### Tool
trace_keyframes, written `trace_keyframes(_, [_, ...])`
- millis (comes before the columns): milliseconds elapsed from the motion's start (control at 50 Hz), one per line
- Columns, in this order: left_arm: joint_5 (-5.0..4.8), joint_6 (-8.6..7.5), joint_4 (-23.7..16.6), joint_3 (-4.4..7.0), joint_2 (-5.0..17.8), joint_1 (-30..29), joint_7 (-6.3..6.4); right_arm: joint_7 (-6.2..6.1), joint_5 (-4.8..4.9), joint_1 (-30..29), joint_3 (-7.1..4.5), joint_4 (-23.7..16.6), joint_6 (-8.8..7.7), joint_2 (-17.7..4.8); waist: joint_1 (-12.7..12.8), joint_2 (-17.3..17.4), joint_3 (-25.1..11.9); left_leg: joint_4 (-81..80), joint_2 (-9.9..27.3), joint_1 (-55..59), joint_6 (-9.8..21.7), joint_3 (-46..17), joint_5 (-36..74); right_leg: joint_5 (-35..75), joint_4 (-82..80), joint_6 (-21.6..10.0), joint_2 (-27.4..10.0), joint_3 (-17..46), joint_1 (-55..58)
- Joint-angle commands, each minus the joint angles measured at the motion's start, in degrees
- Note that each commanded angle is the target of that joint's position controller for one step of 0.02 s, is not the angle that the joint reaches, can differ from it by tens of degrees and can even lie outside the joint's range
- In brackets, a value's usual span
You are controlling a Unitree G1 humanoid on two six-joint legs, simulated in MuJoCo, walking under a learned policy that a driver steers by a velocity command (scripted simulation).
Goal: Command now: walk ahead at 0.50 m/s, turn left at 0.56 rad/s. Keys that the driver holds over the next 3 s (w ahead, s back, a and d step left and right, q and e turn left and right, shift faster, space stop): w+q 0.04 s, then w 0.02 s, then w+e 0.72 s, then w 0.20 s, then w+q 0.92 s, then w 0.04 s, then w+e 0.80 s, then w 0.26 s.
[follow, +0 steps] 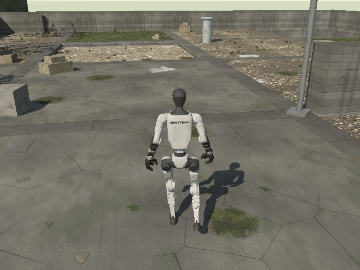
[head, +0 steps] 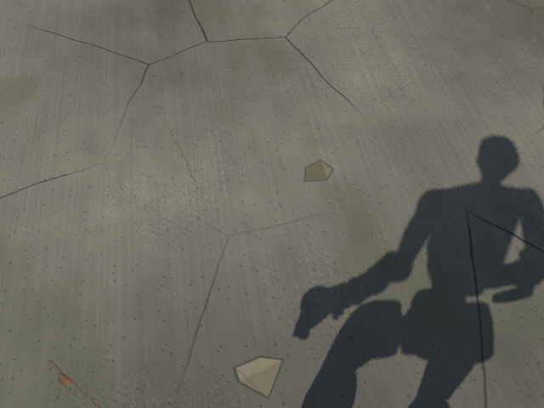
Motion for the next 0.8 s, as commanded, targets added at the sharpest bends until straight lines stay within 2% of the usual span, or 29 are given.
trace_keyframes(20, [1.32,-2.85,-6.57,1.58,7.49,-3.11,0.47,-0.54,-0.08,4.8,-1.64,-3.01,-1.31,-5.99,-1.36,0.0,-8.75,-20.09,15.98,24.84,11.44,-27.27,8.56,6.51,0.87,-1.34,-3.3,5.82,-24.31])
trace_keyframes(40, [1.69,-2.02,-6.43,1.87,7.63,-1.97,0.34,-0.82,-0.67,3.38,-1.29,-3.96,-1.35,-5.23,0.15,1.11,-8.14,-21.34,14.5,20.45,11.07,-24.9,11.5,8.13,-1.09,-0.98,-4.19,6.07,-20.65])
trace_keyframes(80, [1.96,-0.6,-5.88,1.64,6.02,-0.21,0.09,-1.35,-0.79,3.5,-1.18,-3.84,-1.75,-5.19,1.18,1.21,-7.9,-22.81,13.68,16.87,11.15,-20.32,18.62,10.56,-5.12,0.39,-4.52,4.51,-18.6])
trace_keyframes(140, [1.95,0.42,-6.64,0.8,4.08,-3.96,-0.02,-2.25,-0.89,6.85,-1.14,-1.87,-2.16,-6.12,-0.45,2.33,-5.7,-24.34,12.48,15.95,9.65,-13.63,25.62,19.18,-13.61,1.77,-4.74,2.8,-21.24])
trace_keyframes(200, [1.28,0.25,-7.42,0.18,3.33,-8.71,-0.65,-2.63,-0.94,8.69,-0.8,-0.79,-2.13,-6.33,-2.95,3.56,-4.32,-25.31,11.11,17.63,6.57,-9.21,22.37,30.27,-24.8,0.79,-3.91,1.88,-21.38])
trace_keyframes(280, [0.38,-0.12,-8.96,-0.33,3.16,-14.24,-2.01,-2.66,-1.18,10.61,-0.78,1.04,-2.41,-7.61,-5.75,3.5,-1.44,-26.72,13.75,22.32,5.35,-7.8,15.86,35.87,-33.78,-0.98,-2.23,1.06,-22.12])
trace_keyframes(360, [0.13,-0.39,-11.03,-0.48,3.36,-16.72,-3.8,-2.98,-1.15,11.74,-0.99,2.88,-1.5,-8.0,-6.06,2.88,0.37,-23.43,17.36,31.56,4.54,-5.99,22.25,28.43,-37.11,-3.58,-0.29,1.29,-26.76])
trace_keyframes(400, [0.34,-0.38,-11.28,-0.2,4.05,-14.47,-4.47,-3.46,-1.04,10.02,-1.24,2.6,-0.91,-8.98,-4.06,3.93,-1.63,-18.77,17.53,33.33,3.11,-3.89,35.98,23.22,-37.82,-5.41,1.86,-0.75,-22.59])
trace_keyframes(420, [0.58,-0.15,-10.88,0.35,5.18,-11.62,-4.45,-3.77,-1.05,9.2,-1.44,2.21,-0.61,-9.79,-2.48,5.07,-4.34,-14.47,17.08,33.69,2.39,-2.86,46.89,20.48,-37.17,-6.41,3.93,-2.76,-17.66])
trace_keyframes(440, [0.75,0.11,-9.75,1.39,7.08,-5.86,-4.26,-4.08,-1.01,8.21,-1.49,1.84,-0.11,-10.3,0.79,5.29,-8.03,-6.42,15.86,32.87,1.4,-1.31,55.56,19.3,-37.72,-7.75,6.34,-4.46,-9.82])
trace_keyframes(460, [0.83,0.32,-7.98,2.74,9.67,2.53,-3.76,-4.45,-0.94,7.31,-1.19,1.3,0.12,-9.98,5.3,3.67,-12.4,5.88,13.59,26.8,-0.53,0.78,53.84,22.97,-40.09,-9.86,6.88,-2.92,3.28])
trace_keyframes(480, [0.96,0.75,-7.21,4.14,15.17,10.46,-2.95,-4.62,-2.52,10.34,0.09,-0.3,-0.61,-6.94,6.37,-6.09,-19.61,26.05,9.2,10.62,-3.24,2.66,30.4,26.88,-38.86,-15.5,-5.31,14.57,22.35])
trace_keyframes(500, [0.34,0.47,-7.49,3.81,15.01,10.28,-3.07,-3.38,-2.44,14.54,1.94,-1.17,-2.35,-1.57,2.58,-17.96,-25.91,43.82,-2.76,-11.33,-6.54,-4.04,-18.7,16.65,-48.18,-25.68,-15.95,45.56,38.93])
trace_keyframes(520, [0.24,0.74,-7.42,2.73,10.59,10.53,-2.91,-2.2,-0.78,10.23,0.99,-1.57,-4.28,-7.05,5.73,-10.36,-24.03,46.57,1.4,-17.95,-4.95,-11.45,-17.26,7.93,-51.65,-22.42,-14.19,44.49,38.76])
trace_keyframes(540, [0.68,0.96,-8.31,2.23,8.94,7.57,-2.55,-1.66,0.82,4.57,0.95,-3.66,-5.18,-7.8,5.57,-6.1,-16.21,44.26,3.96,-20.01,-4.16,-10.35,-12.94,8.75,-52.32,-19.92,-12.41,36.47,31.41])
trace_keyframes(560, [0.9,1.07,-9.09,1.92,8.43,4.05,-2.59,-1.78,-0.05,2.21,1.16,-4.35,-5.53,-7.0,3.17,0.91,-10.12,38.7,6.19,-18.56,-4.13,-9.33,-9.9,14.65,-53.58,-18.66,-10.34,30.87,21.55])
trace_keyframes(580, [1.09,1.03,-9.98,1.53,7.28,1.38,-2.44,-2.22,-1.42,1.87,0.62,-4.49,-5.23,-7.52,1.23,2.12,-8.27,33.44,8.0,-15.06,-4.7,-9.12,-7.84,20.28,-54.55,-18.03,-8.66,27.32,15.34])
trace_keyframes(600, [1.47,1.15,-10.8,1.32,7.1,-0.1,-2.27,-2.33,-1.87,2.88,0.46,-4.7,-4.6,-7.23,-0.5,0.54,-7.12,31.21,8.71,-11.92,-5.41,-8.93,-7.07,23.75,-55.88,-18.07,-7.08,25.42,10.85])
trace_keyframes(620, [1.31,1.19,-11.13,1.39,7.14,-0.85,-2.1,-2.54,-2.08,4.22,0.41,-4.73,-3.99,-6.8,-1.51,-0.77,-6.63,28.62,9.05,-10.67,-6.3,-8.5,-6.67,25.91,-56.81,-18.3,-6.09,23.89,8.31])
trace_keyframes(660, [1.1,1.04,-10.97,1.66,8.15,-0.4,-1.53,-3.02,-2.31,4.45,0.71,-4.88,-2.97,-5.53,-1.98,-1.81,-5.82,23.55,8.96,-9.76,-8.29,-6.93,-4.75,31.1,-57.46,-18.5,-4.86,20.1,3.97])
trace_keyframes(700, [0.79,1.23,-10.47,2.1,9.52,0.84,-0.85,-3.34,-2.45,0.66,1.21,-6.04,-2.61,-4.33,-0.87,-2.26,-4.75,15.66,8.14,-9.36,-9.81,-6.0,1.97,31.79,-57.61,-17.31,-2.95,16.98,1.29])
trace_keyframes(740, [0.35,1.71,-9.83,2.19,9.71,2.36,-0.38,-3.26,-2.33,-3.72,1.62,-6.9,-2.77,-3.22,1.01,-3.24,-4.6,6.5,6.49,-6.71,-10.25,-5.75,10.25,29.02,-56.53,-15.05,-0.63,15.0,0.13])
trace_keyframes(800, [0.13,2.41,-8.66,2.16,9.68,5.26,-0.07,-2.61,-1.47,-8.44,1.69,-7.86,-3.4,-3.13,3.38,-4.73,-5.07,-2.06,4.12,-3.19,-10.2,-5.46,16.78,24.83,-54.62,-13.39,-0.73,16.32,1.6])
